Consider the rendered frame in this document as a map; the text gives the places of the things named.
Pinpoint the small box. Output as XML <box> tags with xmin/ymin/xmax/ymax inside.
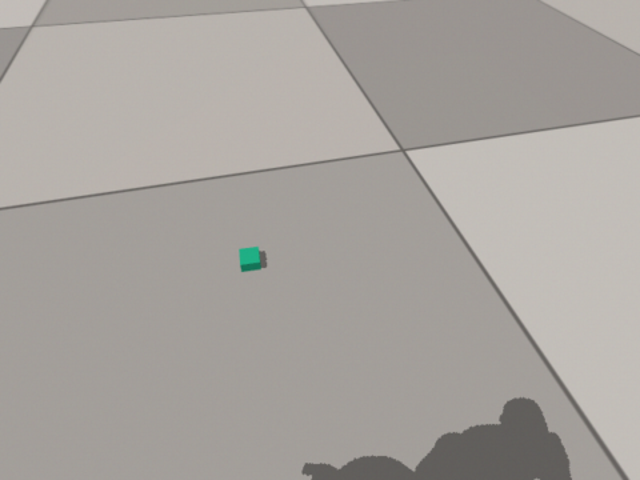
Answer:
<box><xmin>239</xmin><ymin>247</ymin><xmax>261</xmax><ymax>272</ymax></box>

